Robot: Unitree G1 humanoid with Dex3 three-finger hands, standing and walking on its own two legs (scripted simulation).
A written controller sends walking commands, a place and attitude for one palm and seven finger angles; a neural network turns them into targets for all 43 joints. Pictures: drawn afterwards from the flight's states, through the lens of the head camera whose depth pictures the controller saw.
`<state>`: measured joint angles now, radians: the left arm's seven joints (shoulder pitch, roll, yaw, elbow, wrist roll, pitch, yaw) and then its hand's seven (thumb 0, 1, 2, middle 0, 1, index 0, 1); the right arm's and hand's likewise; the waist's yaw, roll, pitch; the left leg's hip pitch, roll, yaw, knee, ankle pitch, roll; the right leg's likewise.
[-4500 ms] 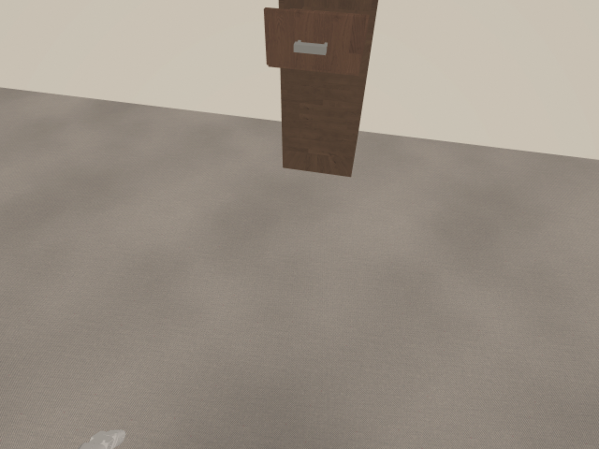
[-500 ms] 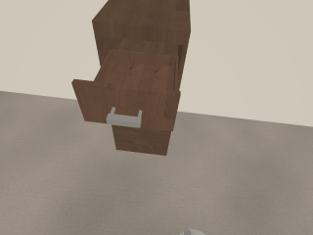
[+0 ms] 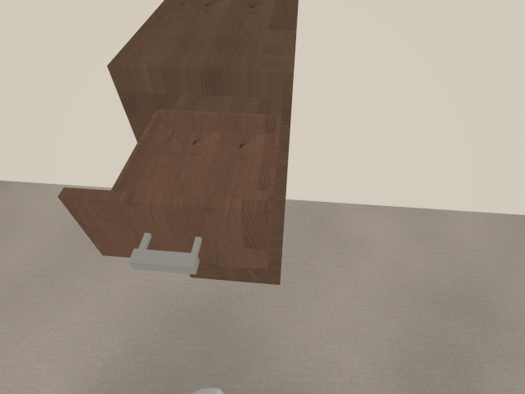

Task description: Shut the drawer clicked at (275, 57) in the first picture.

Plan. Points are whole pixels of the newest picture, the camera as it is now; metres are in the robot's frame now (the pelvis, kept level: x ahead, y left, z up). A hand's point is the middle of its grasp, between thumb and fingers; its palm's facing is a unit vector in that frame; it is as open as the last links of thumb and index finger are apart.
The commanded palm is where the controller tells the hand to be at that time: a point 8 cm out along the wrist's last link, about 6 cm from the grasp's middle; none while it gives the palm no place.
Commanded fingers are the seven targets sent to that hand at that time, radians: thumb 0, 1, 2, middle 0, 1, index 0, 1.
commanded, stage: come to a stop and stand still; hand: left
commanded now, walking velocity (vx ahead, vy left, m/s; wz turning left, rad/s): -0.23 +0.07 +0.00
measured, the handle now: (168, 250) +0.34 +0.18 +0.01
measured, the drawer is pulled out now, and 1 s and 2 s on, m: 0.30 0.30 0.30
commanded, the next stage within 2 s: none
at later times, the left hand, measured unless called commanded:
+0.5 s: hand out of the picture -0.02 +0.21 -0.18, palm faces +0.01 -0.98 -0.22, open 7.3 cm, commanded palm none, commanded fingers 0.00 0.90 0.90 -0.20 -0.30 -0.20 -0.30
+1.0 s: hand out of the picture -0.09 +0.17 -0.18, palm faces +0.09 -0.98 -0.17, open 7.4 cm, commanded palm none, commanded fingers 0.00 0.90 0.90 -0.20 -0.30 -0.20 -0.30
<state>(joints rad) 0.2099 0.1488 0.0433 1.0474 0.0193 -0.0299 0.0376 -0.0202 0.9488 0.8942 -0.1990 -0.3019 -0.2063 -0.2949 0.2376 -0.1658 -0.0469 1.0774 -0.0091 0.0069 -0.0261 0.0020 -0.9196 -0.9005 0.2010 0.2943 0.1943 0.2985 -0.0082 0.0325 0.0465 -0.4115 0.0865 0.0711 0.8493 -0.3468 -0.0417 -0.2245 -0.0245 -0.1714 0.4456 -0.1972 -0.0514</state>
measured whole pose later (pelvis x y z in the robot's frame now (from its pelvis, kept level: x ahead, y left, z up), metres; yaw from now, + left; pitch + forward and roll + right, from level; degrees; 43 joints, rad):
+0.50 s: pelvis -0.04 +0.02 +0.00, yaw -2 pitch -1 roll +0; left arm 0.26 0.19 0.05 1.08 0.02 0.06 0.03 0.00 0.91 0.89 -0.20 -0.30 -0.20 -0.29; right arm 0.13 -0.14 -0.04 1.03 -0.02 0.02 -0.03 -0.01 -0.92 -0.90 0.21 0.30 0.20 0.30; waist 0.00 -0.01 0.05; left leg -0.31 0.05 0.13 0.43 -0.10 0.02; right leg -0.22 -0.05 -0.03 0.69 -0.48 0.02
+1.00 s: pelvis -0.06 +0.02 +0.00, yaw +0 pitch -1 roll +0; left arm 0.31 0.11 0.03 1.14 0.01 0.01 0.04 0.00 0.90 0.89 -0.20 -0.30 -0.21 -0.30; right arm 0.26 -0.17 -0.03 1.13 -0.01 0.00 -0.03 0.00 -0.91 -0.90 0.20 0.29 0.19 0.30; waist 0.02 -0.01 0.06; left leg -0.18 0.04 0.07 0.47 -0.26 -0.01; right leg -0.15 -0.06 -0.08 0.50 -0.33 0.02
